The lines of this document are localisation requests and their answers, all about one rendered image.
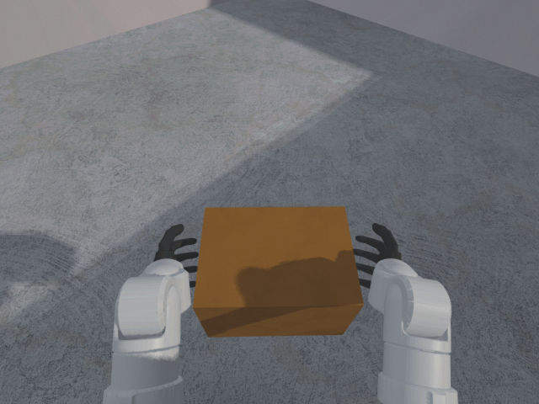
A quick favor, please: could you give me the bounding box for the left robot forearm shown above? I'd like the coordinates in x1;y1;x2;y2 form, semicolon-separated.
103;258;191;404

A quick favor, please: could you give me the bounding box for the robot right hand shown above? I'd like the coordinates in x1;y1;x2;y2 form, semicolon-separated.
353;223;401;289

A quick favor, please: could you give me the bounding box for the right robot forearm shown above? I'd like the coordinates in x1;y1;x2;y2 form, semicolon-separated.
368;258;458;404

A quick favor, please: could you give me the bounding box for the carton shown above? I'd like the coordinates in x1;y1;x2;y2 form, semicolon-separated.
193;206;364;338

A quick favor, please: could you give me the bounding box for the robot left hand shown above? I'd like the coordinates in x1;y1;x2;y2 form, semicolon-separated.
153;224;199;288

